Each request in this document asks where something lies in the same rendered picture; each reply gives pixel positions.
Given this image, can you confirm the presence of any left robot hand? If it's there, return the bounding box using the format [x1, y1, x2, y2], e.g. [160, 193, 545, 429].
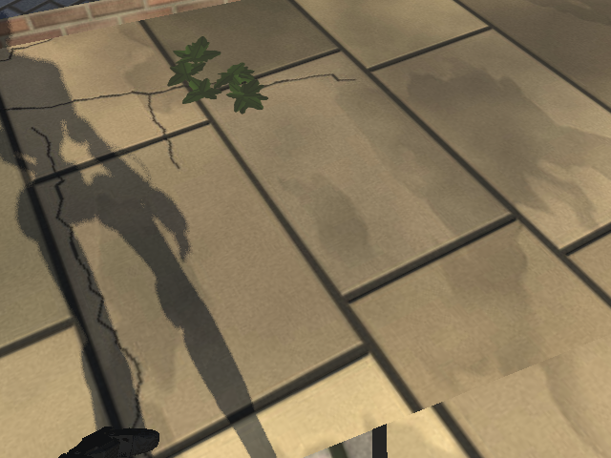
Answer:
[58, 427, 159, 458]

